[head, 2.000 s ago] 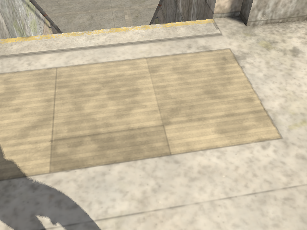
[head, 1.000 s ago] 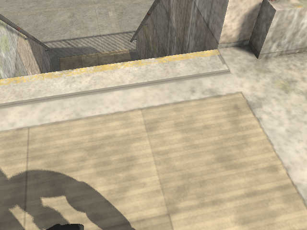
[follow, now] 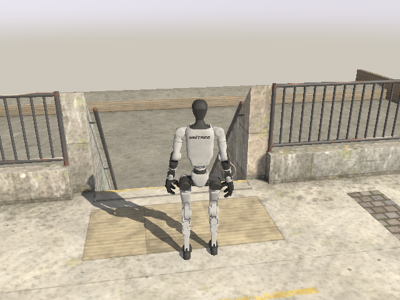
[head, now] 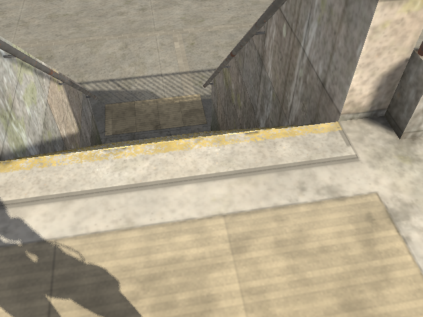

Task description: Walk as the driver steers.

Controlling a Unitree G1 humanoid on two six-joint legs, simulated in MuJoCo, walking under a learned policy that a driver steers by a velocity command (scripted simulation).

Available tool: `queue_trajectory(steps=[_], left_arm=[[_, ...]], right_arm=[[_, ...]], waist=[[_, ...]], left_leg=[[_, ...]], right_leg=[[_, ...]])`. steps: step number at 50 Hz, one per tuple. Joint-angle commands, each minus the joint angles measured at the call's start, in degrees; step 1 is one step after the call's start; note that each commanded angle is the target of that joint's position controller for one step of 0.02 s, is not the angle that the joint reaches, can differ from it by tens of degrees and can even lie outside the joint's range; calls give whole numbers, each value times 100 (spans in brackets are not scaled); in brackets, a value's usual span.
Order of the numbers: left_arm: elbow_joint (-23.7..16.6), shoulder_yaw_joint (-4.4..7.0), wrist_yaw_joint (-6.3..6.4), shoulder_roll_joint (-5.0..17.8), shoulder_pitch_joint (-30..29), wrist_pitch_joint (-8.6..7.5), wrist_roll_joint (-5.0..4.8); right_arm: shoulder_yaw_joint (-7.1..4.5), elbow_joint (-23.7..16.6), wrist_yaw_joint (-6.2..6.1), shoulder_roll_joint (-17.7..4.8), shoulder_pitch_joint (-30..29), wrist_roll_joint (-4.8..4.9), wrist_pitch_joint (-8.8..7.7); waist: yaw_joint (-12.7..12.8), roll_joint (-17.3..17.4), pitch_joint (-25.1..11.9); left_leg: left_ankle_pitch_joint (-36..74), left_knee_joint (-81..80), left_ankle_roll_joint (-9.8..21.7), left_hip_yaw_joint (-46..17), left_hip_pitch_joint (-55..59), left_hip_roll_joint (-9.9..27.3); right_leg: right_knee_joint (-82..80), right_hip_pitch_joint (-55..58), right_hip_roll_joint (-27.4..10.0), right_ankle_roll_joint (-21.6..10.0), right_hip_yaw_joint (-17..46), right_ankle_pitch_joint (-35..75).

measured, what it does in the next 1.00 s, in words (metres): walks ahead: right foot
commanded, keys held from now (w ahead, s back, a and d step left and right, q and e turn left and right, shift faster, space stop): shift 0.20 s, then w+shift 0.44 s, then w+q+shift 0.36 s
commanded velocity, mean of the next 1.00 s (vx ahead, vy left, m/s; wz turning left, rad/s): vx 0.57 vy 0.00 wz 0.18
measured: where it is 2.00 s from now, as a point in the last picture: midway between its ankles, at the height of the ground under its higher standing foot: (205, 219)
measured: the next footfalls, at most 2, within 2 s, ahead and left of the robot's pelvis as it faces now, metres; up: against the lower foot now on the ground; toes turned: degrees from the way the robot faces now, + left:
right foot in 0.54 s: +0.18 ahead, -0.18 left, +0.00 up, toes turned -6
left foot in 1.04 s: +0.59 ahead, -0.01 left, +0.00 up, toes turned +19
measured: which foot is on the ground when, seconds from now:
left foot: down 0.00-0.56, up 0.58-1.00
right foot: down 0.00-0.26, up 0.28-0.52, down 0.54-1.00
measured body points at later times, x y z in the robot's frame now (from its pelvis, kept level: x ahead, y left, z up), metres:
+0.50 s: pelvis +0.07 -0.04 +0.01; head +0.08 -0.05 +0.45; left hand +0.20 +0.22 -0.11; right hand +0.02 -0.29 -0.15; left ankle -0.03 +0.11 -0.73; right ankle +0.13 -0.17 -0.71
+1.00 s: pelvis +0.39 -0.08 -0.03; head +0.42 -0.07 +0.42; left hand +0.26 +0.14 -0.16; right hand +0.63 -0.26 -0.13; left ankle +0.56 +0.00 -0.71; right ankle +0.15 -0.18 -0.73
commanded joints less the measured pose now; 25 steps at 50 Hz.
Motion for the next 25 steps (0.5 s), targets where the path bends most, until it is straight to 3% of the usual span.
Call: queue_trajectory(steps=[1,10,11,12,13,14,15,16,17,19,21,22,23,25], left_arm=[[-92,102,31,531,152,-10,-3],[77,119,52,489,82,14,2],[208,119,45,427,290,21,-16],[212,170,31,528,300,9,-80],[27,196,4,624,-81,-71,-119],[-273,129,-58,397,-628,-218,-217],[-463,126,-115,432,-1017,-359,-249],[-505,182,-158,560,-1053,-463,-244],[-470,205,-191,550,-885,-538,-223],[-445,235,-239,572,-708,-642,-200],[-455,206,-263,398,-812,-673,-174],[-661,176,-491,300,-832,-446,346],[-702,204,-563,295,-755,-324,345],[-627,250,-539,400,-90,-248,211]], right_arm=[[-95,-70,-15,-544,375,-3,-11],[-93,-7,-25,-512,375,-11,6],[-124,113,-31,-552,627,18,25],[-210,115,-34,-793,752,93,38],[-278,105,-36,-1003,1058,158,-8],[-388,101,-37,-1344,1174,213,-121],[-426,38,-42,-1394,1065,163,-249],[-382,-24,-29,-1184,985,77,-367],[-343,-100,8,-1013,861,59,-443],[-332,-245,62,-929,706,154,-454],[-355,-344,68,-1026,659,153,-416],[-380,-252,121,-1108,778,-291,-360],[-412,-252,142,-1140,766,-320,-335],[-460,-315,172,-1251,572,-188,-331]], waist=[[7,63,-136],[16,58,-23],[-17,163,-281],[-78,354,-20],[-298,532,392],[-434,1151,792],[-498,1113,1122],[-409,771,1093],[-278,569,861],[-175,515,530],[-191,718,386],[-146,858,374],[-101,977,467],[204,806,496]], left_leg=[[1397,-588,158,-241,-451,271],[1094,-728,153,-220,-441,241],[-282,-840,271,-208,-302,186],[-2063,-1033,518,-544,-392,342],[-3400,-1523,861,-1334,-287,856],[-3928,-2294,1311,-2619,-27,1786],[-3410,-2654,1597,-3399,130,2373],[-2762,-2605,1576,-3418,629,2457],[-2253,-2432,1424,-3101,1025,2313],[-1513,-2377,1078,-2187,1062,1919],[-1006,-2370,869,-1374,369,1435],[-1188,-2459,894,-1015,-57,1158],[-1263,-2421,928,-875,-411,1149],[-1486,-2086,988,-770,-1027,1237]], right_leg=[[-243,659,-217,-240,222,1297],[-335,683,-218,-186,222,1066],[-156,708,7,-215,-34,-301],[126,222,173,-259,-184,-1896],[527,-706,128,-291,-139,-2519],[1319,-1524,66,-286,-356,-1670],[2018,-2252,-313,-344,-1,-1257],[2582,-2946,-538,-386,223,-1132],[2880,-3283,-684,-418,298,-936],[2173,-2912,-808,-355,177,-537],[1338,-1742,-553,-183,-256,-268],[925,-1074,-280,-110,-615,-470],[705,-554,-188,-88,-816,-482],[353,539,-83,-120,-1053,-178]])
Over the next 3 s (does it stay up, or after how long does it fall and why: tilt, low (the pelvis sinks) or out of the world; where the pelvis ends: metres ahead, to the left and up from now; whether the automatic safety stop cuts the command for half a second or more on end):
stays up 0.89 -0.01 0.02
